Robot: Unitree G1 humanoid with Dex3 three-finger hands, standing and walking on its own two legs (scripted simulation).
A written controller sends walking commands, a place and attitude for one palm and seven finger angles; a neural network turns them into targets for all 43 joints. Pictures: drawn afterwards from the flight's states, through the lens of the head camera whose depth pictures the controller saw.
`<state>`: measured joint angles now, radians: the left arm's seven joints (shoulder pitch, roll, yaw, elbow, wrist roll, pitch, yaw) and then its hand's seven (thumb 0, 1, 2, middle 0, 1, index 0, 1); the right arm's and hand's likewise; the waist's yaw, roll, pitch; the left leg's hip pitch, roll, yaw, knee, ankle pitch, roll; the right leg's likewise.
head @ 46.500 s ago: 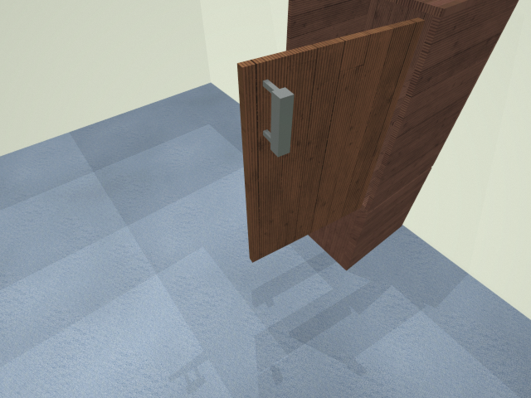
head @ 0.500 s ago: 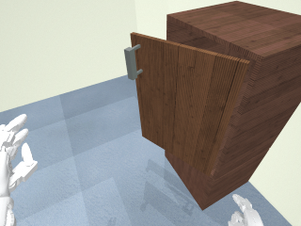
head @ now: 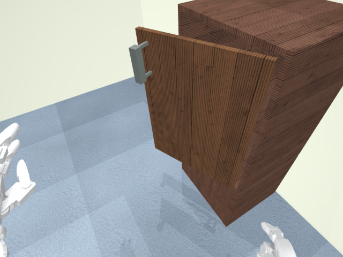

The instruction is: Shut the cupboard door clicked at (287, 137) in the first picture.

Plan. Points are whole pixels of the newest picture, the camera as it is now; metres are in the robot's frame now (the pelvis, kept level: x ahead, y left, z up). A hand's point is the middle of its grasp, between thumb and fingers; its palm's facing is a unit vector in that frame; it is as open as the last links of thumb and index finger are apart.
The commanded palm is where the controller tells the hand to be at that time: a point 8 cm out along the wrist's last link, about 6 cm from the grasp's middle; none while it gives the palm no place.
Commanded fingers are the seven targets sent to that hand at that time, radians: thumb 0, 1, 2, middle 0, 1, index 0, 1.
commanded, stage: step back with the hand held close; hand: left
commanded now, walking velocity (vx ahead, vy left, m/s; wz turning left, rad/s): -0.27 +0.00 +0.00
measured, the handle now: (142, 62) +0.65 +0.16 +0.15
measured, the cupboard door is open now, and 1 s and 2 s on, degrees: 24 24 24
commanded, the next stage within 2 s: stop stepping back and stand still in 1.32 s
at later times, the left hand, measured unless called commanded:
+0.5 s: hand (0, 222) +0.13 +0.29 +0.15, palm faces +0.45 -0.77 -0.46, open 7.4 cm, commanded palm +0.08 +0.32 +0.17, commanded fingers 0.00 0.90 0.90 -0.20 -0.30 -0.20 -0.30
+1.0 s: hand out of the picture +0.07 +0.27 +0.15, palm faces +0.42 -0.80 -0.43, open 7.4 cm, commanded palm +0.00 +0.32 +0.17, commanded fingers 0.00 0.90 0.90 -0.20 -0.30 -0.20 -0.30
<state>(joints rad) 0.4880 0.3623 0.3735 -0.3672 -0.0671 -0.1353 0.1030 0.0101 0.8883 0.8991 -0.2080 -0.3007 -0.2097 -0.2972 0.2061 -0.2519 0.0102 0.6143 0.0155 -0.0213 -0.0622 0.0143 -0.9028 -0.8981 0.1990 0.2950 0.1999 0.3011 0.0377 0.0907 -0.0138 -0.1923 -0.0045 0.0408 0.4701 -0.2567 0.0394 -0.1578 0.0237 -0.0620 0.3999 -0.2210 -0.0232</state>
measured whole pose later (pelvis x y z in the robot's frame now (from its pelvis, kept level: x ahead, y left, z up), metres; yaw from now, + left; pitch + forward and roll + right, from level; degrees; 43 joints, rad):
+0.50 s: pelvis -0.06 +0.02 -0.02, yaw -1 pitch -1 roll -1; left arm 0.52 0.40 0.42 -0.45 -0.03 -0.17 0.14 0.01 0.89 0.90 -0.21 -0.30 -0.21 -0.30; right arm 0.24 -0.24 0.01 0.54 0.02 0.01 -0.09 0.01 -0.90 -0.90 0.20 0.29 0.20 0.30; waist 0.01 0.02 -0.02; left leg -0.39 -0.02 0.07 0.64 -0.26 0.08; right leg -0.37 -0.01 -0.04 0.59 -0.21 0.00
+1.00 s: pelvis -0.13 +0.01 -0.02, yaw +2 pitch +1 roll -2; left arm 0.53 0.41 0.41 -0.53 -0.03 -0.25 0.13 0.01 0.89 0.90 -0.21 -0.30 -0.21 -0.30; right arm 0.20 -0.21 0.00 0.61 0.00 -0.06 -0.06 0.01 -0.90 -0.90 0.20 0.30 0.20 0.30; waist 0.00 -0.02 0.01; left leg -0.53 -0.01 0.04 0.65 -0.28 0.02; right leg -0.37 0.05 0.03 0.61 -0.25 0.00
